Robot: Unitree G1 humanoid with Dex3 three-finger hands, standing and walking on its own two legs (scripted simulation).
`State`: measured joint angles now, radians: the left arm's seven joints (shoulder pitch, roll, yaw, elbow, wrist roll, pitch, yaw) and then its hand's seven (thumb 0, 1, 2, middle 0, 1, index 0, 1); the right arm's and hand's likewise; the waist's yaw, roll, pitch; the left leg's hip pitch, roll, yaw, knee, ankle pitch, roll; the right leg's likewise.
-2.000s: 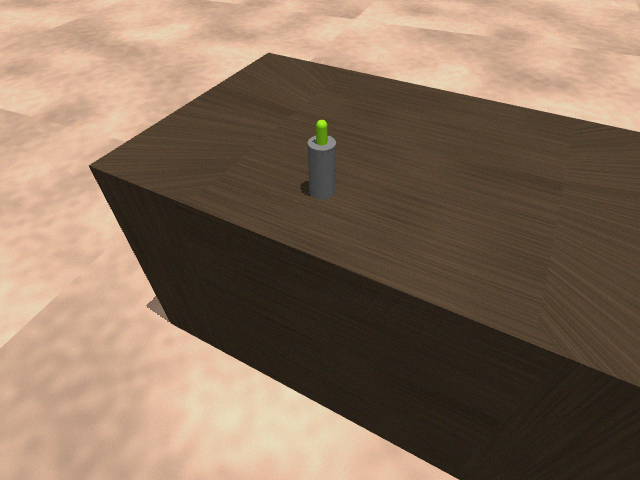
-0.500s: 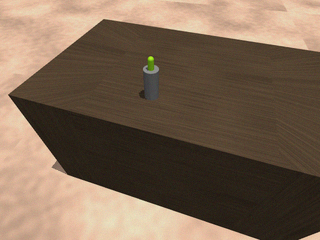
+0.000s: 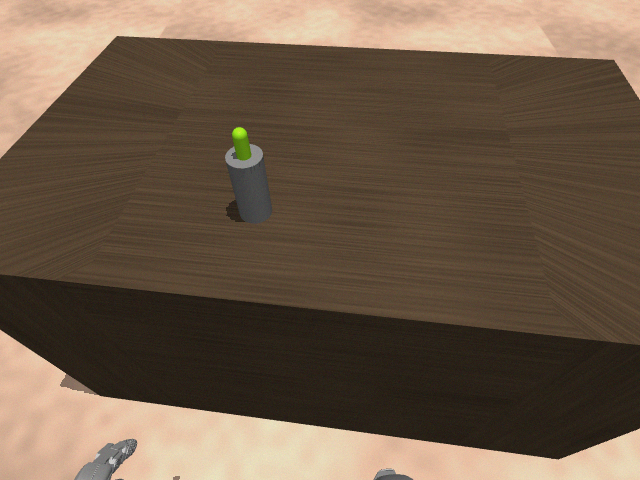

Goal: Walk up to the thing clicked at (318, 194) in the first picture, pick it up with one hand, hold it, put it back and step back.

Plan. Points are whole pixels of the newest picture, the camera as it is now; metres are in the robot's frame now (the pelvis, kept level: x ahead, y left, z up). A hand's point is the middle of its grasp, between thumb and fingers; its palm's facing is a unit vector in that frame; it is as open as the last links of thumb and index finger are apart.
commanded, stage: walk up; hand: left
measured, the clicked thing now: (248, 174) +0.57 +0.13 +0.04
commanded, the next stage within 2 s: stand in 1.64 s
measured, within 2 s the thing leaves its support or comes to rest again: neither
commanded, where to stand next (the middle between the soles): +0.06 -0.02 m, yaw -7 degrees
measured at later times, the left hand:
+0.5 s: hand out of the picture +0.11 +0.25 -0.14, palm faces -0.18 -0.90 -0.41, open 7.4 cm
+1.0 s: hand out of the picture +0.14 +0.22 -0.12, palm faces -0.15 -0.93 -0.34, open 7.4 cm
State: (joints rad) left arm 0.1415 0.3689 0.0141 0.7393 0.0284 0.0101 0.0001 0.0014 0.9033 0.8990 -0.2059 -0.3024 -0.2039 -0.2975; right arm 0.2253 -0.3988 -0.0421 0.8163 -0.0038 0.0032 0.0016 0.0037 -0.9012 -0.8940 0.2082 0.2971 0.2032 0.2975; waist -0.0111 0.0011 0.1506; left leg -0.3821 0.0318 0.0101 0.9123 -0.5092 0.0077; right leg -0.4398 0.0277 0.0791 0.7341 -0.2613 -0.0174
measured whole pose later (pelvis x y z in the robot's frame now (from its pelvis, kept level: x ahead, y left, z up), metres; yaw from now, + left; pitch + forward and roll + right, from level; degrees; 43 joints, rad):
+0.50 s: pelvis +0.00 -0.01 +0.00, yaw -8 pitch -3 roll +0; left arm 0.22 0.40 0.04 0.87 0.02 0.00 -0.01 0.00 0.91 0.90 -0.20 -0.30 -0.20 -0.30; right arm 0.22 -0.44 -0.05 0.85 0.00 0.02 -0.02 0.01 -0.90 -0.89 0.21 0.30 0.20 0.30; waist 0.00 0.02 0.14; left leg -0.40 0.08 -0.03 0.98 -0.56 0.02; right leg -0.33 0.03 0.04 0.76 -0.39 -0.01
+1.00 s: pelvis +0.00 -0.01 +0.03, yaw -9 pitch -3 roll +0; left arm 0.08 0.34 0.01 1.07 0.00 0.00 -0.01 0.00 0.90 0.90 -0.20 -0.30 -0.20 -0.30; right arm 0.11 -0.38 0.00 1.07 0.00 -0.02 0.01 0.00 -0.90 -0.89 0.21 0.30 0.20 0.30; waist 0.00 0.01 0.07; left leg -0.19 0.05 0.02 0.48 -0.23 -0.04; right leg -0.21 0.00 0.06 0.51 -0.25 0.01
